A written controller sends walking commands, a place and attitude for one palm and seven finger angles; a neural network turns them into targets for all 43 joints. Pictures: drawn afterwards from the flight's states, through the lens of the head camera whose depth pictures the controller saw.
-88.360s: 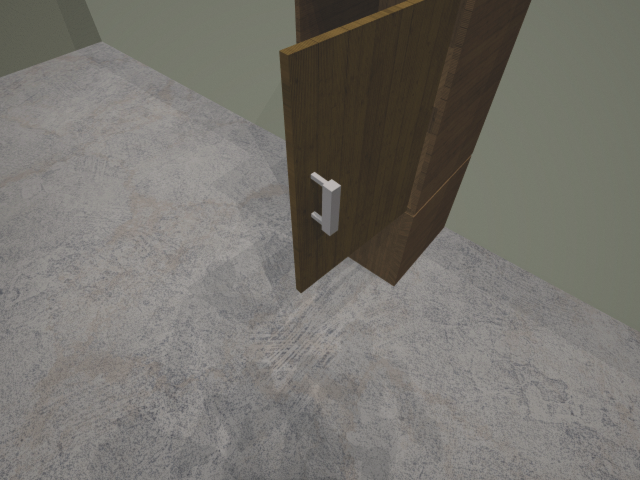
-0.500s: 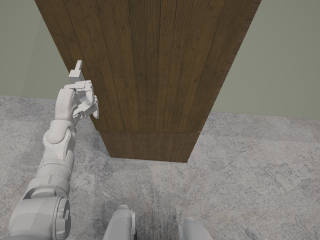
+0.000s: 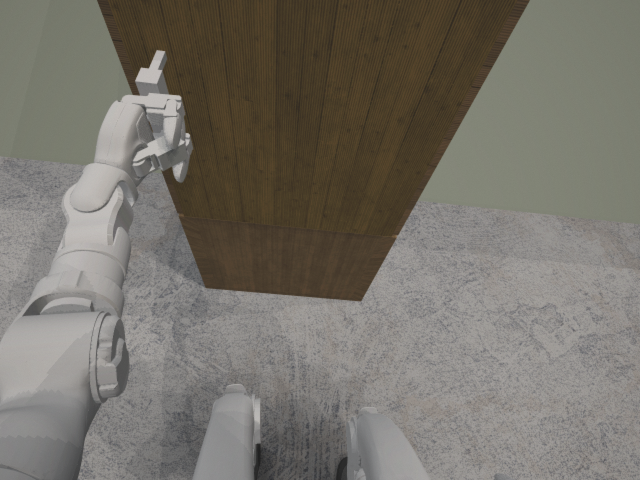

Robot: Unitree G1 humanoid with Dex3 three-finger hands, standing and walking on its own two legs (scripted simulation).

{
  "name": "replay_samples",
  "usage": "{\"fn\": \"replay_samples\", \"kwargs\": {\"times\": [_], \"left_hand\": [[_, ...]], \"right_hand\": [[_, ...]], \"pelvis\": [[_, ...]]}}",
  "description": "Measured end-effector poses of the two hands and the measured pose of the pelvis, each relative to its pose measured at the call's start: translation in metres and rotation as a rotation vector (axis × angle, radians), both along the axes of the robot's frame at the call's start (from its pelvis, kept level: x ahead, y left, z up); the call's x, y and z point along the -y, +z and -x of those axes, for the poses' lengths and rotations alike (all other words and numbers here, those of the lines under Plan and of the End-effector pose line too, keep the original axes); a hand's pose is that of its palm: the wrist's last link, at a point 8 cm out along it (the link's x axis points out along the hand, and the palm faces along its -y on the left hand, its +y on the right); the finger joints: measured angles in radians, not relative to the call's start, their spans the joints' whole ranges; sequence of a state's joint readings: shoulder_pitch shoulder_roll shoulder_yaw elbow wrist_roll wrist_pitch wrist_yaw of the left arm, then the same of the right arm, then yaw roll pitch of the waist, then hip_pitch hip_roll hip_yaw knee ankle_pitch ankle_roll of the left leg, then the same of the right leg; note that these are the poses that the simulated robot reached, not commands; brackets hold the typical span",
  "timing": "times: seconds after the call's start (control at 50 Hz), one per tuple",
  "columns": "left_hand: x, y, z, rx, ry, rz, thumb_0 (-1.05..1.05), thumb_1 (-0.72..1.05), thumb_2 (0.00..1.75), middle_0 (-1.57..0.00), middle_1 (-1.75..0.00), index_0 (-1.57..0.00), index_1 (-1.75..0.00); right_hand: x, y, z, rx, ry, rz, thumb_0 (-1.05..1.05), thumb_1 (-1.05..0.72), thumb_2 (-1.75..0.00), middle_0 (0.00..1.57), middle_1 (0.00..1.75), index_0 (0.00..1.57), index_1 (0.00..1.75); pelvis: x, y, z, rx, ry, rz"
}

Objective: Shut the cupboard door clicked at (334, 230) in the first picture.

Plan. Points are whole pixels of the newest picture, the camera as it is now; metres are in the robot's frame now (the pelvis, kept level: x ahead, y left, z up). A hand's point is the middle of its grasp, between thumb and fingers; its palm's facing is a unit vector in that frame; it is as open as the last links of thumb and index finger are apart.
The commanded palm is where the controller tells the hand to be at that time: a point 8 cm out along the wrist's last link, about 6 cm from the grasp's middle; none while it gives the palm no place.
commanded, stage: pull the fist back off the door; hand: left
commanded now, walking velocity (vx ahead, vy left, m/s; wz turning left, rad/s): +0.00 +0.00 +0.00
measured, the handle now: (166, 105) +0.56 +0.20 +0.09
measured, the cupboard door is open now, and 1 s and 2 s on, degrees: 0 0 0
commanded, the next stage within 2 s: draw the hand back to the body in 0.92 s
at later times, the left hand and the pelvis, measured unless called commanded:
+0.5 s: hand (221, 146) +0.49 +0.12 +0.09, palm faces +0.05 -1.00 -0.01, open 3.1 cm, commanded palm +0.46 +0.17 +0.09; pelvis -0.04 +0.00 +0.00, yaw -5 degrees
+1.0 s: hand (214, 184) +0.44 +0.13 +0.08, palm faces +0.07 -1.00 +0.00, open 3.1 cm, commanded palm +0.41 +0.18 +0.09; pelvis +0.02 -0.01 +0.03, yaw -4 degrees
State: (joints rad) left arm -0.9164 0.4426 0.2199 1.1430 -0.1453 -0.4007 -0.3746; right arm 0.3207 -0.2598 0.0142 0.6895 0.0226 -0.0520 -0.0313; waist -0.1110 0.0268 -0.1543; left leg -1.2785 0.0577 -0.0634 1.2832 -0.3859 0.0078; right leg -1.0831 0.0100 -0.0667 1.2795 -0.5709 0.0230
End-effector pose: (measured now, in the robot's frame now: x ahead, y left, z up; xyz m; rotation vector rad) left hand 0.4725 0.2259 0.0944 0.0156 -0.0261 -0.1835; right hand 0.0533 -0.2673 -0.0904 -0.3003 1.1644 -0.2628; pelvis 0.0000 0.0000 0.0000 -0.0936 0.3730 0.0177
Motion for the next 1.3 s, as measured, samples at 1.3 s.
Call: {"fn": "replay_samples", "kwargs": {"times": [1.3], "left_hand": [[0.025,0.035,0.095,-0.008,0.218,-0.001,0.02,0.90,0.90,-1.30,-1.50,-1.30,-1.50]], "right_hand": [[-0.016,0.066,-0.147,0.303,0.035,-0.139,0.01,-0.90,-0.90,0.20,0.30,0.20,0.30]], "pelvis": [[0.012,0.066,-0.071,0.132,-0.081,-0.053]]}}
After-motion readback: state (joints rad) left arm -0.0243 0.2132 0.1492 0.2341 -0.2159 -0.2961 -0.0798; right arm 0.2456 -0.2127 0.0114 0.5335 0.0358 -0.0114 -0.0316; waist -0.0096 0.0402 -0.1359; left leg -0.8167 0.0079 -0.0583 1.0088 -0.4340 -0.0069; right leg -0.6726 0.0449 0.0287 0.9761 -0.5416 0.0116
